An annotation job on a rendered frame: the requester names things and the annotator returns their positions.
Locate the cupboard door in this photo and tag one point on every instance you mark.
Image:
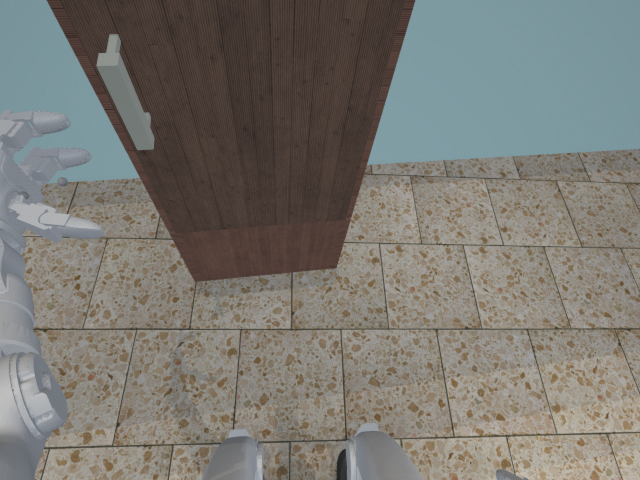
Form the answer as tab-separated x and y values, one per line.
260	109

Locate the robot left hand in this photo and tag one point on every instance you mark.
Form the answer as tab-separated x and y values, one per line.
36	169

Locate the handle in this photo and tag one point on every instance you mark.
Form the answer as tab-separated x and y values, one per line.
115	76

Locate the robot left thigh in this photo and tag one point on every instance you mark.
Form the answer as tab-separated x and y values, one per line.
236	458

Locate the left robot shin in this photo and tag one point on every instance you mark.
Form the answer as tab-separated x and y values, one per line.
238	432

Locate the left robot upper arm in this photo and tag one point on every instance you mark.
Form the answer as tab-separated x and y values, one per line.
32	405

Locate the left robot forearm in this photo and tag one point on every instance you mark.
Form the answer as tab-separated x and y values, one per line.
16	301

